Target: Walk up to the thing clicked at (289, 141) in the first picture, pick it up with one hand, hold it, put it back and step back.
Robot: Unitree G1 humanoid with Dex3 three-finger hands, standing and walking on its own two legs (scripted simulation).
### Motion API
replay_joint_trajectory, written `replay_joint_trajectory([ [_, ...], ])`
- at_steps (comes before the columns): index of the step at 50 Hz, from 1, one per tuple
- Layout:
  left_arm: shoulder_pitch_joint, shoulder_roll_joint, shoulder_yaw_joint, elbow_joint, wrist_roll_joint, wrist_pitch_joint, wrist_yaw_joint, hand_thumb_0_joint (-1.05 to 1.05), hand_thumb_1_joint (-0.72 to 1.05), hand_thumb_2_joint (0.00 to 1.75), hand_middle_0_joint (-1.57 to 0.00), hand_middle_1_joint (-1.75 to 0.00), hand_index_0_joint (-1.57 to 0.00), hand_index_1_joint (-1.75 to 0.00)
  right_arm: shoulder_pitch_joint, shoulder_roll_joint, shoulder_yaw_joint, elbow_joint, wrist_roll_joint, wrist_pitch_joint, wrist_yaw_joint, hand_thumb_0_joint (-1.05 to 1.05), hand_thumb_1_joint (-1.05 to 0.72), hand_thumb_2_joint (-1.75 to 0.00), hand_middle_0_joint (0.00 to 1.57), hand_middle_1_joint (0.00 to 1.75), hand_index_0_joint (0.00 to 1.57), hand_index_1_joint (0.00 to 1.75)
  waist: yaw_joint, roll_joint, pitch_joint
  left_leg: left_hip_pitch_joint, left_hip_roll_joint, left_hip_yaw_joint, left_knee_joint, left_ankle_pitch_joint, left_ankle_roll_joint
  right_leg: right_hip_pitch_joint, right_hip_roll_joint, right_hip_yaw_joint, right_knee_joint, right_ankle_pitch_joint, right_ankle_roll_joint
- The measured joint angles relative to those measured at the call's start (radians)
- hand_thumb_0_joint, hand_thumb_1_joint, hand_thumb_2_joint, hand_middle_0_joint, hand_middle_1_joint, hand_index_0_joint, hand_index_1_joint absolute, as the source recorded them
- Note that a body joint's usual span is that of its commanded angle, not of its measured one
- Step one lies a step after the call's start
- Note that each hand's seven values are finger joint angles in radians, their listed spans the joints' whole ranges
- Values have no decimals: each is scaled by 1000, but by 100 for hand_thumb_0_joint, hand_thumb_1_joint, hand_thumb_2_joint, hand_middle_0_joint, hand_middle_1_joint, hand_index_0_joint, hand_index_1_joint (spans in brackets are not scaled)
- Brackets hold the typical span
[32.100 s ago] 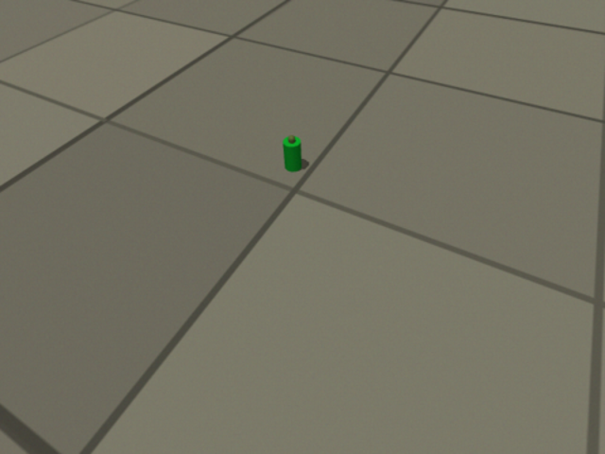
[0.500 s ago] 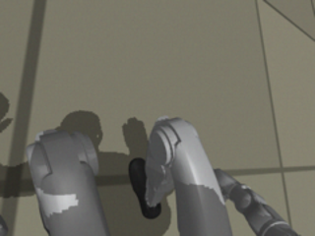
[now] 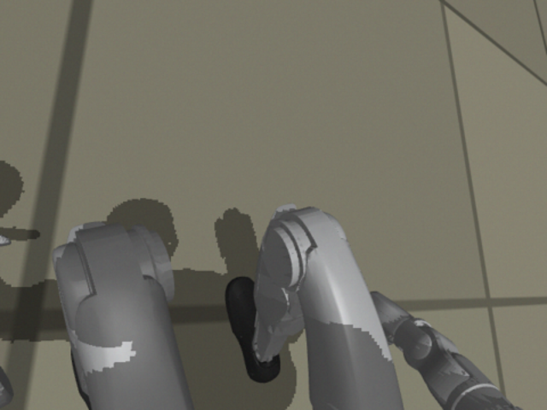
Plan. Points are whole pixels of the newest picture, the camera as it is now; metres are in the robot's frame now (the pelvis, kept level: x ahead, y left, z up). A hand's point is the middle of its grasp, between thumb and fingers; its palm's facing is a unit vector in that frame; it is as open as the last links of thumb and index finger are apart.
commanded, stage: withdraw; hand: left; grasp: from the side
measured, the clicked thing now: out of the picture +0.38 +0.34 -0.19
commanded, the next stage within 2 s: rise in 0.26 s
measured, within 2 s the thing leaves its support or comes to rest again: neither
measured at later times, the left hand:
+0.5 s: hand out of the picture +0.33 +0.41 -0.08, palm faces +0.49 -0.86 -0.16, open 17.5 cm
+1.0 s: hand out of the picture +0.24 +0.36 +0.11, palm faces +0.39 -0.79 -0.47, open 17.1 cm
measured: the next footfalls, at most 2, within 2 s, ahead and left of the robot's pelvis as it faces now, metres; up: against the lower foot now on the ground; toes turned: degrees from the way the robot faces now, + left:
none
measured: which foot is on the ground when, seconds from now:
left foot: down 0.00-1.00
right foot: down 0.00-1.00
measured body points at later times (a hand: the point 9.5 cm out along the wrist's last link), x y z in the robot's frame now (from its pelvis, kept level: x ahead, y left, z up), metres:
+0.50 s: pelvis +0.01 -0.01 +0.03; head +0.18 +0.15 +0.41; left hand +0.30 +0.46 -0.07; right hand +0.21 -0.24 -0.04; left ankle +0.08 +0.12 -0.25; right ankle +0.14 -0.13 -0.25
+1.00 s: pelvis +0.03 -0.02 +0.20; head +0.21 +0.06 +0.61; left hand +0.21 +0.39 +0.14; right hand +0.27 -0.22 +0.07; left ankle +0.08 +0.12 -0.25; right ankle +0.13 -0.13 -0.25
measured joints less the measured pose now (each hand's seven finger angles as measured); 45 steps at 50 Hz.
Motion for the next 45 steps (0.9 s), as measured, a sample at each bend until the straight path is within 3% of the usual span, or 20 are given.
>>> replay_joint_trajectory([
  [5,8,9,33,-61,21,26,-29,-1,-59,5,-9,-3,-9,-3,2,5,-10,-6,4,7,-6,0,-88,-89,21,30,21,30,5,-2,4,4,-2,-1,-2,-1,-2,5,-3,-2,-2,-1,-7],
  [9,23,6,63,-169,14,76,-62,-1,-57,5,-7,-2,-8,-2,26,7,-38,-11,21,18,-13,0,-88,-89,21,30,21,30,17,10,-16,3,-5,3,-11,-1,-8,4,-10,-1,-5,-5,-15],
  [20,97,-41,25,-313,-109,270,-197,-2,-59,4,-5,-3,-6,-1,116,7,-153,23,132,23,-34,0,-88,-89,21,30,21,30,65,117,-161,-38,-1,72,-84,19,8,-39,-35,44,-35,-18,-20],
  [24,108,-44,12,-317,10,393,-174,-2,-55,4,-5,-3,-5,-1,138,40,-223,33,191,36,-46,0,-87,-89,21,30,21,30,84,132,-192,-33,7,106,-125,24,10,-46,-42,68,-54,-19,-24],
  [30,160,-70,-3,-452,123,590,-116,-2,-51,7,-6,-4,-6,-4,176,76,-303,38,259,64,-59,0,-89,-89,21,30,21,30,105,173,-265,-16,5,156,-227,36,6,-44,-65,102,-117,-26,-37],
  [36,240,-84,-33,-574,146,756,-48,-2,-50,8,-6,-5,-6,-5,207,87,-387,36,309,98,-81,0,-90,-90,21,30,21,30,134,227,-334,24,11,209,-336,42,7,-26,-77,142,-190,-30,-36],
  [45,440,-256,-186,-874,139,982,31,-1,-48,9,-6,-6,-6,-6,223,91,-450,-11,364,119,-124,1,-90,-90,21,30,21,30,176,267,-387,204,24,263,-577,53,1,120,-86,180,-394,-21,-39],
])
